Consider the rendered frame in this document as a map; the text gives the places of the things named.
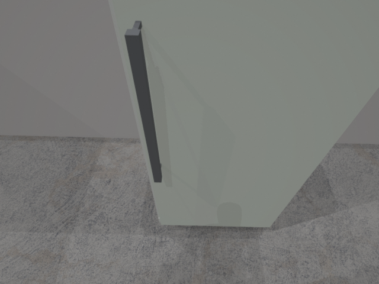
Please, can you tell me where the fridge door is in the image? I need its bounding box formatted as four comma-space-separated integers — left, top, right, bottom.
112, 0, 379, 227

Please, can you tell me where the handle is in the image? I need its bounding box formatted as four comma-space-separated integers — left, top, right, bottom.
124, 21, 162, 183

